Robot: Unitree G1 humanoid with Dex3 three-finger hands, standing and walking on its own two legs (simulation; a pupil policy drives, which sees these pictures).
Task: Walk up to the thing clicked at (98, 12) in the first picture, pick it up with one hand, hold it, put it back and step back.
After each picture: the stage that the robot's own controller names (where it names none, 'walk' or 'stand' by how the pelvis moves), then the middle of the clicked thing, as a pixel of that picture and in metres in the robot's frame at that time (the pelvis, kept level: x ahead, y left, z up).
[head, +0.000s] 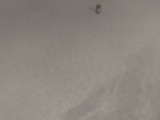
stand; (98, 9) +2.14 -0.19 -0.72
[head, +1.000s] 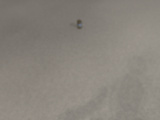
walk; (79, 24) +2.00 +0.21 -0.70
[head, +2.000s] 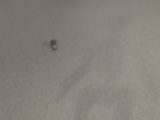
walk; (53, 45) +1.37 +0.44 -0.72
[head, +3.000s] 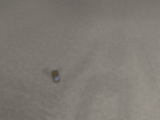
walk; (55, 76) +0.90 +0.33 -0.71
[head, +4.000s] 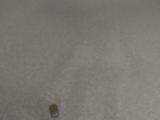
walk; (54, 111) +0.57 +0.22 -0.70
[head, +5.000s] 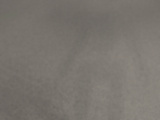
stand; out of the picture +0.37 +0.20 -0.70
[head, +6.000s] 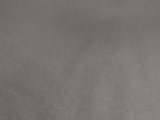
stand; out of the picture +0.34 +0.18 -0.72
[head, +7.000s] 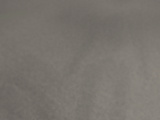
stand; out of the picture +0.36 +0.18 -0.72
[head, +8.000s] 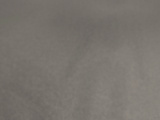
stand; out of the picture +0.34 +0.21 -0.73
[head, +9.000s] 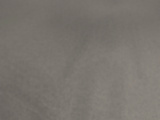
stand; out of the picture +0.34 +0.22 -0.73
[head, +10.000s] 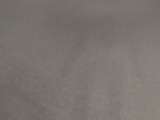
go down; out of the picture +0.33 +0.22 -0.73
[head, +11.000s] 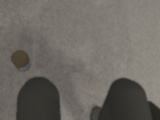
go down; (21, 61) +0.42 +0.24 -0.30
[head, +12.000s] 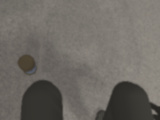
close in; (28, 65) +0.41 +0.24 -0.31
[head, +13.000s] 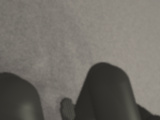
close in; out of the picture +0.40 +0.28 -0.22
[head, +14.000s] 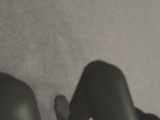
close; out of the picture +0.40 +0.29 -0.22
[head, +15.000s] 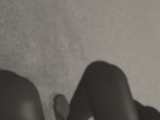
lift; out of the picture +0.36 +0.28 -0.23
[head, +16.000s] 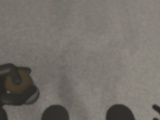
lift; (24, 88) +0.32 +0.20 -0.02
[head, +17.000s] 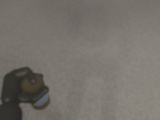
hold; (36, 92) +0.32 +0.17 +0.00
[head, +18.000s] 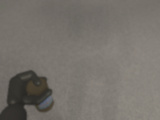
hold; (41, 95) +0.32 +0.16 -0.01
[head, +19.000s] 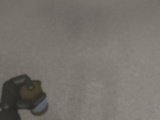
crouch; (35, 99) +0.31 +0.18 -0.02
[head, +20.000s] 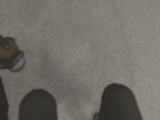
crouch; (11, 57) +0.43 +0.22 -0.11
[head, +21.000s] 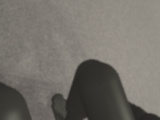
lower; out of the picture +0.41 +0.29 -0.22
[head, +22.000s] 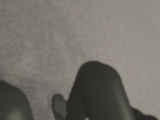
lower; out of the picture +0.40 +0.29 -0.23
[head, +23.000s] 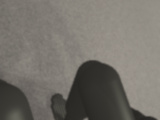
lower; out of the picture +0.40 +0.29 -0.22
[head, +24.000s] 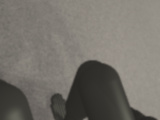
lower; out of the picture +0.40 +0.29 -0.22
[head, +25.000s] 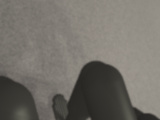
draw back; out of the picture +0.39 +0.28 -0.23
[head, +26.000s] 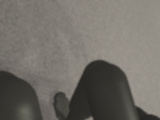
stand; out of the picture +0.39 +0.28 -0.23
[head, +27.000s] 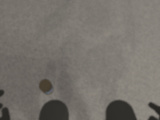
walk; (46, 87) +0.41 +0.21 -0.46
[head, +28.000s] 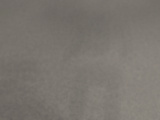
stand; out of the picture +0.34 +0.19 -0.66
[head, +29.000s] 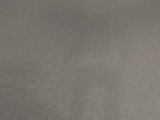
stand; out of the picture +0.35 +0.20 -0.67
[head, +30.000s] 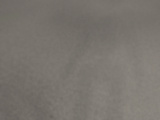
stand; out of the picture +0.35 +0.18 -0.71
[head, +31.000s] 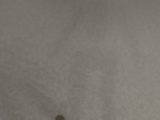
walk; out of the picture +0.39 +0.15 -0.70
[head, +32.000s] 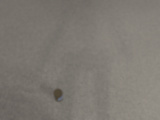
walk; (58, 95) +0.57 +0.19 -0.70
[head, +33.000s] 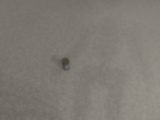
walk; (65, 64) +0.92 +0.19 -0.69
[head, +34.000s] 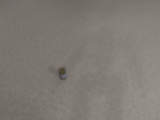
stand; (62, 73) +0.93 +0.22 -0.71
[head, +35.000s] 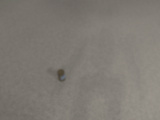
stand; (61, 75) +0.94 +0.24 -0.73
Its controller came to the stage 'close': yes
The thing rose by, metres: 0.70
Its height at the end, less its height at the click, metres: +0.00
